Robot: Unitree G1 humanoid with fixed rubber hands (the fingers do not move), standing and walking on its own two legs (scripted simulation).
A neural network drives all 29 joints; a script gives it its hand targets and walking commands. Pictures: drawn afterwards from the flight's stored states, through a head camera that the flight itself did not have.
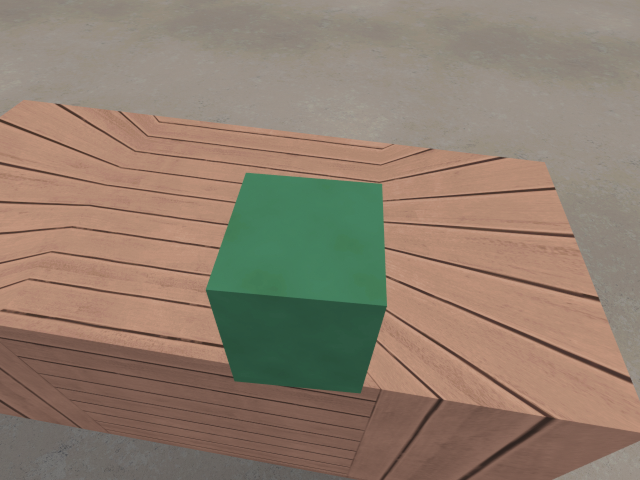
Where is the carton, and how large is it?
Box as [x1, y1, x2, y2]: [206, 173, 386, 392]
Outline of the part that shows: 246,173 206,287 207,295 234,380 360,392 386,307 381,184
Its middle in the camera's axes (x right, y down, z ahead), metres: -0.02 +0.07 +0.59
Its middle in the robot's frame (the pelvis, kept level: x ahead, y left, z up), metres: +0.39 +0.03 -0.01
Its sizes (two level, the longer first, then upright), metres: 0.210 0.200 0.250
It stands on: a pedestal, 0.64 m high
